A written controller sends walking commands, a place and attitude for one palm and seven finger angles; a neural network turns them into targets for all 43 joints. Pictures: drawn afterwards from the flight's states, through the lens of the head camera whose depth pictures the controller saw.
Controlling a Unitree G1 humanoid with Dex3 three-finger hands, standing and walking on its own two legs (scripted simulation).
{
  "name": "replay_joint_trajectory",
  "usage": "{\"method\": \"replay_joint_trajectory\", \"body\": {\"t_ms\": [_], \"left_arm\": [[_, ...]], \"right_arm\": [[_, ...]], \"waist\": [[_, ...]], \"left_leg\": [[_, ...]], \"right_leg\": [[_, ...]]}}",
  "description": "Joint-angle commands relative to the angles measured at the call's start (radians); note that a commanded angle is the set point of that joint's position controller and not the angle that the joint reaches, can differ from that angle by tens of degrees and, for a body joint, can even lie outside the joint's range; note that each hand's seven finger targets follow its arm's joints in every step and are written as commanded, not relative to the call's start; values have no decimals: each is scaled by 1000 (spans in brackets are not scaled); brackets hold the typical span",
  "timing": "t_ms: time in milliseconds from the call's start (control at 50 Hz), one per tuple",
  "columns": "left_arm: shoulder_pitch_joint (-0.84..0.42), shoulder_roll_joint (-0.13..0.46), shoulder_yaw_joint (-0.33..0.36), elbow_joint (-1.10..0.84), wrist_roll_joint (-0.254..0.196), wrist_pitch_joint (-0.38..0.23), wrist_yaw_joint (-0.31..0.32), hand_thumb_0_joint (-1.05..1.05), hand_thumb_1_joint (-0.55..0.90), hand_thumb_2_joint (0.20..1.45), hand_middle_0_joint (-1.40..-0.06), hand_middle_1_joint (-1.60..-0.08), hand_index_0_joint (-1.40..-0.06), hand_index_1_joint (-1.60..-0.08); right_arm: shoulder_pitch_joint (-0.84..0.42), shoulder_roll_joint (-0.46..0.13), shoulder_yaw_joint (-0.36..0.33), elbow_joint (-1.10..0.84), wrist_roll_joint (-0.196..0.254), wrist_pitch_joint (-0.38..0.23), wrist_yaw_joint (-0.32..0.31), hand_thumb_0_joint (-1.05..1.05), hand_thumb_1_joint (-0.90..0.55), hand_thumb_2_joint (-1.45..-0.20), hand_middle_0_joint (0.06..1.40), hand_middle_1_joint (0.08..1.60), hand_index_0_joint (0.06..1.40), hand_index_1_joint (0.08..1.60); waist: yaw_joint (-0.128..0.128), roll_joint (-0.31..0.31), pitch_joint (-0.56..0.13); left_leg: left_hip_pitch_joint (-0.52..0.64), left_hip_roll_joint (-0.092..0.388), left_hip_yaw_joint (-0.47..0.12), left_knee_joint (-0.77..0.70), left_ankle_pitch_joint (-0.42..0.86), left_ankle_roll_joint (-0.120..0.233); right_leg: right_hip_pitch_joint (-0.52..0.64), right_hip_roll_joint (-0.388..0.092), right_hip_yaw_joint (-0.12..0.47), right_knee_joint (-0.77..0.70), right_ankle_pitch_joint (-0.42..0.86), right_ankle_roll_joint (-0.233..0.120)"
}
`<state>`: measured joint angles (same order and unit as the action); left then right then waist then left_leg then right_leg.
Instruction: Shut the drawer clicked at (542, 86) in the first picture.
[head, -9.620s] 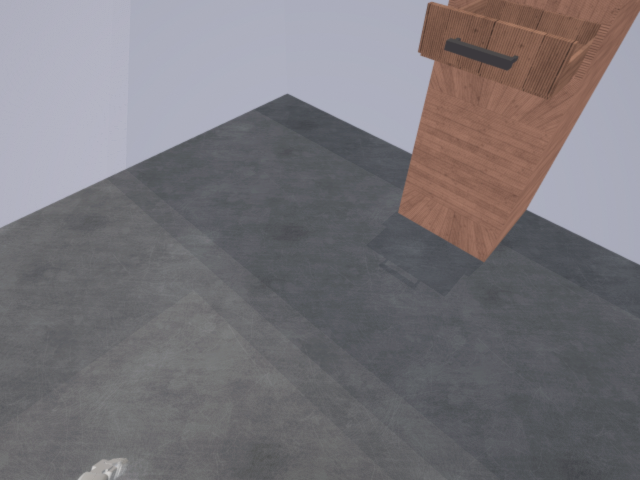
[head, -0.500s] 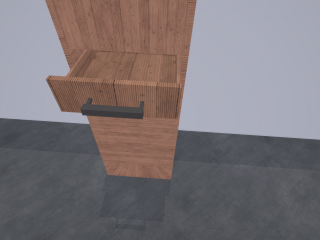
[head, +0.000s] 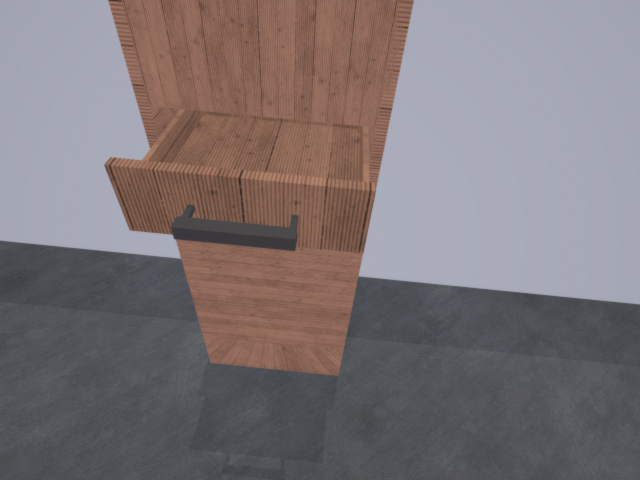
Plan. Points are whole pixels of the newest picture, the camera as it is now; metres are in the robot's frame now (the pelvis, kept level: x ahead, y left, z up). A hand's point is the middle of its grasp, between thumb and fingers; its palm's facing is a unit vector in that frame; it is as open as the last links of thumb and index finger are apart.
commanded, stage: look again from close up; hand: left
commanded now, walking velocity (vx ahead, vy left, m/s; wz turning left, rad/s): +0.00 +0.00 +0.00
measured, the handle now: (238, 224) +0.45 +0.15 +0.08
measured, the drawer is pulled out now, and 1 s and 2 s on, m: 0.18 0.18 0.18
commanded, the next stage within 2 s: raise the hand and make a fist in 0.02 s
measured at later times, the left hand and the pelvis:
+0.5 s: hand (233, 436) +0.18 +0.11 +0.00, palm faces -0.11 -0.99 +0.05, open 6.2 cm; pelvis -0.01 -0.01 -0.05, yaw +3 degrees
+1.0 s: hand (197, 360) +0.24 +0.16 +0.07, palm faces +0.05 -1.00 -0.06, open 3.7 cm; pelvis +0.06 -0.03 -0.03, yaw +3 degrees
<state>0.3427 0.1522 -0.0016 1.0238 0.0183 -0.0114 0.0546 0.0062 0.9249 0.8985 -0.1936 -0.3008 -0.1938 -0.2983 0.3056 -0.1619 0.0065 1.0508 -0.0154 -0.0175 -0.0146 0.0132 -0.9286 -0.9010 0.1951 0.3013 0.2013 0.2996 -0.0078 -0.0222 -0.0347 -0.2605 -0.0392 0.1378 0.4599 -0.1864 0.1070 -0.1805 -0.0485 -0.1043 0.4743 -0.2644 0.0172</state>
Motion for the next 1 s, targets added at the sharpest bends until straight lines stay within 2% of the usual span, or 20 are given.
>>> {"method": "replay_joint_trajectory", "body": {"t_ms": [0,80,100,120,140,160,180,200,240,280,340,400,460,540,640,660,700,760,860,980], "left_arm": [[97,58,4,-24,3,-11,-4,0,900,900,-200,-300,-200,-300],[98,61,2,-18,2,-12,-4,0,900,900,-200,-300,-200,-300],[82,96,-6,13,17,-9,29,0,900,900,-200,-300,-200,-300],[-608,316,140,-1618,-194,-211,31,0,900,900,-220,-322,-220,-322],[-171,270,103,-1441,-128,-166,58,0,900,900,-240,-343,-240,-343],[-135,224,34,-1385,-112,-115,100,0,900,900,-260,-365,-260,-365],[186,-24,-90,-1107,-132,-1,106,0,900,900,-280,-387,-280,-387],[102,-62,-135,-1295,-191,-1,91,0,900,900,-300,-408,-300,-408],[97,-40,-132,-1300,-186,-91,59,0,900,900,-340,-452,-340,-452],[140,-67,-121,-1118,-182,-167,7,0,900,900,-380,-495,-380,-495],[235,-14,-37,-990,-223,-353,-148,0,900,900,-440,-560,-440,-560],[270,134,82,-965,-208,-441,-291,0,900,900,-500,-625,-500,-625],[242,242,201,-1168,-209,-385,-259,0,900,900,-560,-690,-560,-690],[89,191,169,-1572,-249,-433,-155,0,900,900,-640,-777,-640,-777],[-17,121,-9,-1610,-252,-558,-212,0,900,900,-740,-885,-740,-885],[-48,97,-53,-1563,-254,-546,-251,0,900,900,-760,-907,-760,-907],[17,109,-54,-1438,-251,-469,-319,0,900,900,-800,-950,-800,-950],[135,173,32,-1265,-240,-280,-371,0,900,900,-860,-1015,-860,-1015],[213,303,323,-1538,-302,-141,-269,0,900,900,-960,-1123,-960,-1123],[315,184,242,-1660,-345,-265,-256,0,900,900,-1080,-1253,-1080,-1253]], "right_arm": [[37,-98,-18,-28,2,-18,-1,0,-900,-900,200,300,200,300],[33,-97,-17,-14,4,-19,-1,0,-900,-900,200,300,200,300],[-31,-140,-13,-86,7,-8,-4,0,-900,-900,200,300,200,300],[-31,-280,-49,-469,68,-157,-33,0,-900,-900,200,300,200,300],[-91,-213,14,-400,68,-270,-50,0,-900,-900,200,300,200,300],[-102,-210,3,-356,76,-317,-60,0,-900,-900,200,300,200,300],[-66,-162,4,-326,78,-314,-45,0,-900,-900,200,300,200,300],[-49,-182,-12,-396,92,-326,-41,0,-900,-900,200,300,200,300],[-92,-214,-18,-429,79,-364,-49,0,-900,-900,200,300,200,300],[-71,-227,-37,-469,58,-358,-32,0,-900,-900,200,300,200,300],[-153,-243,-61,-538,35,-322,-5,0,-900,-900,200,300,200,300],[-231,-266,-80,-674,46,-268,28,0,-900,-900,200,300,200,300],[-232,-230,-68,-734,64,-203,22,0,-900,-900,200,300,200,300],[-170,-178,-50,-779,57,-184,8,0,-900,-900,200,300,200,300],[-115,-203,-27,-701,51,-239,6,0,-900,-900,200,300,200,300],[-113,-213,-22,-689,54,-250,3,0,-900,-900,200,300,200,300],[-100,-226,-28,-683,66,-259,-8,0,-900,-900,200,300,200,300],[-108,-229,-36,-692,85,-239,-22,0,-900,-900,200,300,200,300],[-186,-164,-30,-735,71,-189,-36,0,-900,-900,200,300,200,300],[-145,-158,-24,-695,70,-231,-7,0,-900,-900,200,300,200,300]], "waist": [[12,14,100],[11,12,82],[16,73,205],[-130,302,-317],[0,399,-295],[-13,368,-261],[-17,265,-91],[-26,235,-11],[-45,60,43],[-69,-235,87],[-12,-388,65],[30,-221,71],[93,59,-35],[43,236,-160],[-77,207,-106],[-109,136,-78],[-105,44,-44],[-45,-65,-65],[95,-18,-343],[46,11,-202]], "left_leg": [[-34,171,-234,-194,-99,-47],[0,169,-217,-185,-48,-49],[-53,176,-161,-51,21,-85],[354,95,-269,-96,-3,-160],[367,189,-381,-218,-113,-221],[246,173,-385,-250,-281,-249],[126,153,-348,-256,-317,-222],[64,136,-316,-214,-325,-176],[-16,101,-263,-69,-330,-118],[-120,69,-233,71,-275,-101],[-331,51,-200,209,-319,-120],[-379,11,-133,260,-343,-117],[-371,20,-139,214,-404,-100],[-232,68,-224,211,-340,-87],[-197,75,-260,308,-222,-67],[-205,74,-264,327,-208,-57],[-255,66,-251,332,-229,-54],[-275,52,-219,303,-187,-51],[-137,46,-177,249,119,-62],[-85,50,-161,247,255,-66]], "right_leg": [[-25,-59,90,-78,76,-51],[-13,-68,92,-95,96,-46],[-116,-79,107,-93,55,-54],[-138,41,0,25,108,-36],[-246,39,30,197,-118,-55],[-282,43,35,242,-139,-53],[-309,48,27,265,-122,-53],[-288,40,22,234,-107,-44],[-291,48,21,90,-143,-40],[-375,52,31,42,-249,-31],[-475,52,47,144,-412,-34],[-435,41,105,167,-498,-62],[-392,44,113,241,-421,-65],[-420,73,88,303,-218,-75],[-530,87,88,289,-165,-57],[-532,87,94,268,-159,-46],[-497,79,113,216,-186,-37],[-395,55,150,141,-188,-21],[-84,32,108,204,246,-17],[-136,31,97,196,560,21]]}}
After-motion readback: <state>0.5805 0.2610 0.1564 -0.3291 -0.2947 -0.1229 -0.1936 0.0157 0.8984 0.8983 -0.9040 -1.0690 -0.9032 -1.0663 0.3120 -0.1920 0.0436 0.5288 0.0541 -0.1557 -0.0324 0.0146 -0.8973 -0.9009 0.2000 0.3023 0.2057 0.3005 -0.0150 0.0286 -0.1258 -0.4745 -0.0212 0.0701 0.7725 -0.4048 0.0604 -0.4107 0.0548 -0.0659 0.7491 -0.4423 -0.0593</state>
